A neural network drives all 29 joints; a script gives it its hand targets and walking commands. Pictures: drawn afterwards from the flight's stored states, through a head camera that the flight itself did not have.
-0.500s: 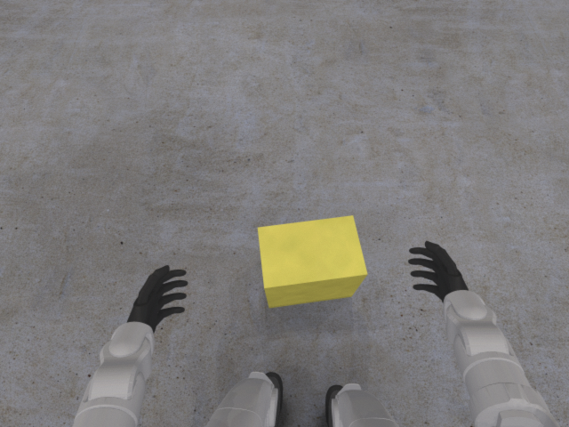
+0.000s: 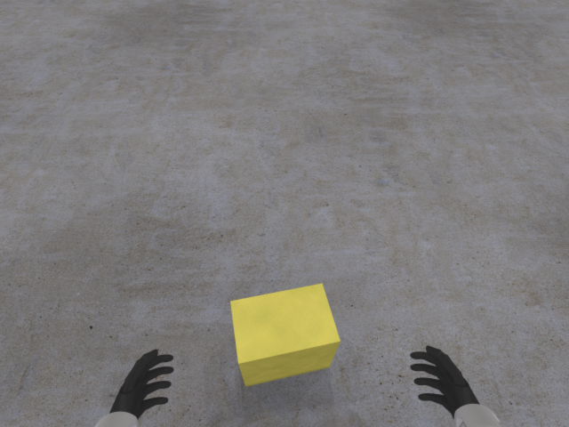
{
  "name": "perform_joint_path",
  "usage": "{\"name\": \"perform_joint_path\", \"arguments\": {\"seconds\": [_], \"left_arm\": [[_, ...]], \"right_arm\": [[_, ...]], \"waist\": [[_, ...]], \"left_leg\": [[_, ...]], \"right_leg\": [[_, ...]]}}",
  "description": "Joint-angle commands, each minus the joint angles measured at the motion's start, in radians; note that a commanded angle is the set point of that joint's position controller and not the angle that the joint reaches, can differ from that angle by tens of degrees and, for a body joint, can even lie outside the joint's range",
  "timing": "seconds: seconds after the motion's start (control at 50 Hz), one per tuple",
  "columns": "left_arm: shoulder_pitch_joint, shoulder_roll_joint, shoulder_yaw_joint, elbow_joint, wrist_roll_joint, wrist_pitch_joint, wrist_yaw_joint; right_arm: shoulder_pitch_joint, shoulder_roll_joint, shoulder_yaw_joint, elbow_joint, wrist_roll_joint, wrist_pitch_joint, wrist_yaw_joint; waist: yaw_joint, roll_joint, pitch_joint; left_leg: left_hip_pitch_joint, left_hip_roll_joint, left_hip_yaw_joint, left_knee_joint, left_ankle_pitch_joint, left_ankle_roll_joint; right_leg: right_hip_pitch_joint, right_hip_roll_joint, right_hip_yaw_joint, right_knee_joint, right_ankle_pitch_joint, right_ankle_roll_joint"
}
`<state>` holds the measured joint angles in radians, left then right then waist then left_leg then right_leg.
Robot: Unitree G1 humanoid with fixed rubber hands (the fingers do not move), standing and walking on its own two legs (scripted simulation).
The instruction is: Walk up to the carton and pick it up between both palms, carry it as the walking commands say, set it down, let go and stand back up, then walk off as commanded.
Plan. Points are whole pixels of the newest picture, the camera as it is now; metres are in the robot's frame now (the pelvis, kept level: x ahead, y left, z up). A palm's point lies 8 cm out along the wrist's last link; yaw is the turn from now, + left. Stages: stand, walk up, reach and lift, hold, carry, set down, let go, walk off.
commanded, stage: let go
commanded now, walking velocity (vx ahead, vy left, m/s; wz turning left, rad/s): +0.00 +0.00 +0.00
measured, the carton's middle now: (282, 336) +0.45 +0.00 -0.64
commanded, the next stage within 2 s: stand in 0.32 s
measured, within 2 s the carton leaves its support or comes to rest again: neither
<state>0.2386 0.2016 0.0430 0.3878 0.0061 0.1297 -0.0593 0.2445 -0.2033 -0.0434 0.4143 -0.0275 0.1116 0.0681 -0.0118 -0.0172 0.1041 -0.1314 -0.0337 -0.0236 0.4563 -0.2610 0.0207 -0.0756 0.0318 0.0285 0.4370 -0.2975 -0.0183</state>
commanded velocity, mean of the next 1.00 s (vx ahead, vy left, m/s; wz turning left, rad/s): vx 0.00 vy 0.00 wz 0.00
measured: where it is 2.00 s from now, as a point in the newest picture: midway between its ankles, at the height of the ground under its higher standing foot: outside the picture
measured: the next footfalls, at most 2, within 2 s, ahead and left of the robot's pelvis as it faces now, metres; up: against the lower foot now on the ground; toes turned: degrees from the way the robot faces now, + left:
none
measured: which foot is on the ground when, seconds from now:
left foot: down 0.00-1.00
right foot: down 0.00-1.00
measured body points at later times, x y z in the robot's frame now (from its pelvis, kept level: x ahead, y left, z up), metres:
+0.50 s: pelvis +0.00 -0.01 -0.01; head -0.02 +0.01 +0.44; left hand +0.15 +0.28 -0.09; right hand +0.15 -0.28 -0.07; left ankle -0.01 +0.11 -0.74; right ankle -0.04 -0.11 -0.74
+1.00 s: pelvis +0.00 +0.02 +0.00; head -0.02 +0.03 +0.45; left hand +0.14 +0.31 -0.10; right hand +0.15 -0.27 -0.08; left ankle -0.01 +0.11 -0.74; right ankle -0.04 -0.11 -0.74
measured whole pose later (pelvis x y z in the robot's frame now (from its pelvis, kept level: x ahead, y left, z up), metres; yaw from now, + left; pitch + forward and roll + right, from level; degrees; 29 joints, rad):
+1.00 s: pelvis +0.00 +0.02 +0.00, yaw +0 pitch -1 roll +0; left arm 0.21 0.35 0.04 0.75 0.03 -0.03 0.01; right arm 0.19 -0.32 -0.05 0.75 -0.04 -0.02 0.00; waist 0.01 -0.03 -0.05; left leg -0.20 -0.05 -0.02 0.50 -0.28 0.04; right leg -0.14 0.01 0.03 0.48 -0.32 0.00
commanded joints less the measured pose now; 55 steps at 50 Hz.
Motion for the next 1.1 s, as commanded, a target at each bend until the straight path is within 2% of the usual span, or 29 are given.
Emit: {"name": "perform_joint_path", "arguments": {"seconds": [0.0, 0.04, 0.16, 0.18, 0.2, 0.22, 0.24, 0.26, 0.28, 0.3, 0.32, 0.34, 0.38, 0.4, 0.42, 0.44, 0.48, 0.56, 0.62, 0.64, 0.74, 0.78, 0.8, 0.82, 0.9, 0.96, 1.0, 1.02, 1.08], "left_arm": [[-0.006, 0.090, 0.018, -0.077, -0.006, -0.007, -0.006], [0.009, 0.083, 0.038, -0.088, 0.005, 0.011, 0.013], [-0.048, 0.113, 0.018, -0.081, -0.008, 0.055, 0.040], [-0.045, 0.104, 0.032, -0.089, 0.006, 0.060, 0.044], [-0.054, 0.116, 0.030, -0.086, 0.014, 0.069, 0.052], [-0.057, 0.110, 0.017, -0.052, 0.003, 0.076, 0.052], [-0.087, 0.099, -0.007, -0.099, -0.009, 0.072, 0.053], [-0.074, 0.128, 0.011, -0.057, -0.010, 0.087, 0.059], [-0.104, 0.099, 0.019, -0.080, 0.005, 0.090, 0.059], [-0.049, 0.233, 0.064, 0.040, 0.022, -0.005, 0.075], [-0.078, 0.230, 0.057, 0.052, 0.035, -0.048, 0.074], [-0.072, 0.235, 0.056, 0.069, 0.044, -0.078, 0.073], [-0.089, 0.219, 0.059, 0.090, 0.044, -0.121, 0.064], [-0.093, 0.251, 0.062, 0.104, 0.039, -0.129, 0.060], [-0.092, 0.231, 0.059, 0.126, 0.036, -0.134, 0.055], [-0.092, 0.232, 0.059, 0.144, 0.037, -0.149, 0.056], [-0.086, 0.250, 0.061, 0.167, 0.047, -0.156, 0.051], [-0.085, 0.269, 0.056, 0.206, 0.031, -0.161, 0.057], [-0.059, 0.294, 0.057, 0.227, 0.036, -0.164, 0.063], [-0.068, 0.289, 0.049, 0.229, 0.040, -0.166, 0.061], [-0.052, 0.297, 0.043, 0.267, 0.032, -0.170, 0.070], [-0.063, 0.308, 0.038, 0.274, 0.028, -0.164, 0.069], [-0.061, 0.301, 0.047, 0.274, 0.028, -0.163, 0.074], [-0.059, 0.299, 0.038, 0.266, 0.027, -0.166, 0.070], [-0.074, 0.276, 0.031, 0.286, 0.023, -0.169, 0.070], [-0.071, 0.309, 0.040, 0.309, 0.025, -0.173, 0.074], [-0.067, 0.287, 0.037, 0.311, 0.024, -0.169, 0.075], [-0.061, 0.305, 0.032, 0.309, 0.026, -0.176, 0.077], [-0.082, 0.312, 0.032, 0.330, 0.019, -0.171, 0.080]], "right_arm": [[-0.033, -0.088, -0.026, -0.081, 0.002, -0.008, -0.012], [-0.020, -0.098, -0.019, -0.080, 0.019, -0.016, -0.010], [0.007, -0.119, -0.015, -0.055, 0.033, -0.061, -0.050], [0.004, -0.116, -0.020, -0.043, 0.029, -0.059, -0.059], [0.019, -0.116, -0.023, -0.026, 0.037, -0.056, -0.054], [-0.015, -0.132, -0.019, -0.019, 0.035, -0.056, -0.052], [0.006, -0.120, 0.012, -0.021, 0.050, -0.051, -0.047], [-0.007, -0.106, 0.025, -0.006, 0.047, -0.042, -0.048], [-0.044, -0.139, -0.009, -0.029, 0.031, -0.043, -0.052], [-0.028, -0.203, -0.037, 0.068, -0.027, -0.070, -0.076], [-0.035, -0.260, -0.056, 0.075, -0.029, -0.083, -0.075], [-0.053, -0.251, -0.056, 0.079, -0.037, -0.087, -0.076], [-0.050, -0.220, -0.045, 0.102, -0.035, -0.112, -0.074], [-0.073, -0.264, -0.052, 0.109, -0.027, -0.121, -0.067], [-0.067, -0.247, -0.053, 0.117, -0.016, -0.130, -0.063], [-0.078, -0.247, -0.056, 0.137, -0.024, -0.137, -0.056], [-0.064, -0.249, -0.057, 0.127, -0.023, -0.142, -0.059], [-0.071, -0.273, -0.049, 0.163, -0.012, -0.141, -0.060], [-0.071, -0.292, -0.057, 0.165, -0.012, -0.137, -0.068], [-0.086, -0.277, -0.054, 0.170, -0.014, -0.140, -0.066], [-0.093, -0.295, -0.056, 0.200, -0.010, -0.144, -0.069], [-0.085, -0.307, -0.056, 0.220, 0.000, -0.139, -0.069], [-0.081, -0.285, -0.050, 0.228, -0.007, -0.143, -0.076], [-0.086, -0.296, -0.055, 0.227, 0.000, -0.141, -0.075], [-0.112, -0.304, -0.063, 0.246, -0.012, -0.149, -0.078], [-0.114, -0.323, -0.064, 0.268, -0.013, -0.145, -0.070], [-0.127, -0.308, -0.058, 0.271, -0.006, -0.148, -0.072], [-0.122, -0.286, -0.055, 0.280, -0.010, -0.150, -0.073], [-0.120, -0.283, -0.052, 0.314, -0.001, -0.146, -0.071]], "waist": [[-0.016, 0.016, -0.078], [0.019, 0.046, -0.114], [-0.008, -0.064, -0.140], [0.012, -0.062, -0.166], [-0.007, -0.051, -0.147], [0.010, -0.033, -0.129], [-0.033, -0.023, -0.115], [-0.004, -0.024, -0.100], [-0.028, 0.006, -0.095], [0.050, -0.071, -0.211], [0.020, -0.028, -0.217], [0.027, -0.012, -0.125], [0.007, -0.012, -0.095], [0.027, -0.023, -0.092], [0.019, 0.066, -0.107], [0.036, 0.018, -0.114], [0.003, 0.037, -0.118], [0.036, 0.000, -0.201], [0.018, 0.107, -0.164], [0.019, 0.030, -0.150], [0.022, 0.066, -0.152], [0.001, -0.020, -0.171], [0.006, -0.010, -0.204], [0.012, 0.067, -0.204], [0.020, 0.059, -0.157], [0.021, -0.030, -0.143], [0.020, 0.001, -0.121], [0.016, -0.037, -0.156], [0.017, 0.032, -0.130]], "left_leg": [[0.062, -0.016, -0.006, -0.024, 0.362, -0.034], [0.046, -0.023, -0.008, -0.022, 0.357, -0.040], [-0.039, -0.048, 0.012, 0.022, 0.314, -0.031], [-0.033, -0.041, 0.001, 0.014, 0.294, -0.034], [-0.018, -0.048, -0.009, 0.028, 0.309, -0.029], [-0.019, -0.044, -0.003, 0.029, 0.272, -0.028], [-0.014, -0.033, -0.011, 0.026, 0.249, -0.019], [-0.044, -0.030, -0.002, 0.019, 0.238, -0.013], [-0.075, -0.039, 0.002, 0.040, 0.204, -0.024], [-0.090, 0.060, -0.055, 0.029, 0.176, -0.017], [-0.098, 0.075, -0.086, 0.001, 0.071, -0.010], [-0.130, 0.069, -0.095, -0.019, -0.005, -0.008], [-0.145, 0.080, -0.109, -0.017, -0.045, 0.012], [-0.144, 0.078, -0.110, -0.027, -0.017, 0.003], [-0.181, 0.091, -0.127, -0.046, -0.053, 0.008], [-0.175, 0.076, -0.118, -0.029, 0.001, 0.007], [-0.154, 0.078, -0.102, -0.021, 0.053, 0.006], [-0.089, 0.116, -0.109, 0.006, 0.234, 0.016], [-0.080, 0.100, -0.107, -0.001, 0.239, 0.015], [-0.093, 0.107, -0.121, -0.023, 0.204, 0.010], [-0.049, 0.118, -0.137, -0.005, 0.324, 0.016], [-0.033, 0.116, -0.115, 0.000, 0.320, 0.023], [-0.020, 0.119, -0.126, 0.003, 0.365, 0.027], [-0.012, 0.114, -0.122, -0.022, 0.374, 0.009], [-0.054, 0.119, -0.129, -0.041, 0.329, 0.004], [-0.044, 0.123, -0.131, -0.055, 0.234, 0.022], [-0.074, 0.103, -0.130, -0.051, 0.214, 0.021], [-0.036, 0.119, -0.128, -0.056, 0.221, 0.019], [-0.062, 0.108, -0.130, -0.072, 0.222, 0.025]], "right_leg": [[-0.035, -0.009, 0.016, -0.039, 0.430, 0.034], [0.018, -0.006, 0.002, -0.033, 0.396, 0.036], [-0.003, -0.023, 0.017, -0.001, 0.556, 0.055], [0.013, -0.028, 0.015, 0.010, 0.529, 0.051], [-0.039, -0.019, 0.020, 0.001, 0.524, 0.057], [-0.049, -0.018, -0.003, -0.002, 0.440, 0.057], [-0.065, -0.012, -0.004, -0.010, 0.404, 0.046], [-0.089, -0.013, 0.011, -0.007, 0.387, 0.046], [-0.061, -0.021, 0.017, -0.016, 0.380, 0.044], [-0.089, -0.083, 0.042, -0.031, 0.128, 0.039], [-0.093, -0.100, 0.069, -0.052, 0.004, 0.025], [-0.153, -0.091, 0.079, -0.079, -0.059, 0.029], [-0.191, -0.114, 0.120, -0.089, -0.085, 0.000], [-0.191, -0.081, 0.091, -0.075, -0.027, 0.007], [-0.148, -0.087, 0.085, -0.054, 0.000, 0.006], [-0.138, -0.094, 0.088, -0.061, 0.022, 0.003], [-0.142, -0.094, 0.089, -0.061, 0.098, 0.001], [-0.109, -0.093, 0.070, -0.011, 0.201, -0.008], [-0.132, -0.100, 0.087, -0.021, 0.234, -0.006], [-0.132, -0.089, 0.069, -0.016, 0.182, 0.005], [-0.118, -0.097, 0.078, -0.020, 0.284, 0.004], [-0.116, -0.099, 0.067, -0.006, 0.320, -0.002], [-0.105, -0.101, 0.080, 0.009, 0.307, -0.009], [-0.080, -0.089, 0.067, 0.011, 0.304, 0.000], [-0.104, -0.090, 0.052, 0.001, 0.261, 0.013], [-0.118, -0.106, 0.066, -0.028, 0.186, 0.011], [-0.103, -0.108, 0.079, -0.042, 0.173, 0.008], [-0.110, -0.119, 0.094, -0.043, 0.174, 0.004], [-0.078, -0.125, 0.098, -0.048, 0.230, 0.003]]}}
